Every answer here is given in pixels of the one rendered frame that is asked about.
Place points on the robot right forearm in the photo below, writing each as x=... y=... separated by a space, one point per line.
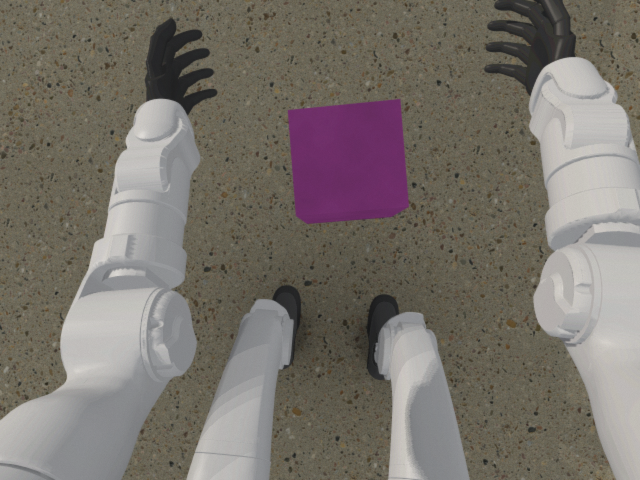
x=590 y=164

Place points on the robot left hand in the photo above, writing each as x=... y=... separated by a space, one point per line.
x=162 y=79

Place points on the robot right upper arm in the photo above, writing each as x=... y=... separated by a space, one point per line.
x=589 y=297

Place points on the robot left upper arm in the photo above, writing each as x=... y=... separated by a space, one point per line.
x=120 y=349

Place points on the carton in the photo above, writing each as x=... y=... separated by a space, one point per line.
x=348 y=161

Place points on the robot left forearm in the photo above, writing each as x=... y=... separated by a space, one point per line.
x=147 y=213

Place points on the right robot foot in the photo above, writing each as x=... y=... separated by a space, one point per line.
x=382 y=308

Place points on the right robot thigh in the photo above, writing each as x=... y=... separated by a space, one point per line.
x=425 y=438

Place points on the robot right hand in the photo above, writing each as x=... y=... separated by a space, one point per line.
x=550 y=38

